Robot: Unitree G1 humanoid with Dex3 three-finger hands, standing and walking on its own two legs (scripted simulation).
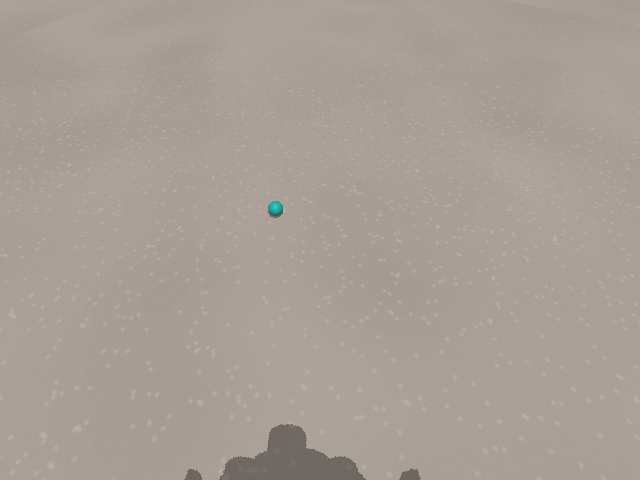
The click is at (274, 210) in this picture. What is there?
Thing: free ball
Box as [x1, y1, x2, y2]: [268, 201, 282, 215]
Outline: 273,201 269,204 268,210 271,214 277,215 281,212 282,206 279,202
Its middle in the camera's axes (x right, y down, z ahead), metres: -0.18 -0.12 +1.73
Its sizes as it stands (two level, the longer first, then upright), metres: 0.066 0.066 0.066
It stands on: the floor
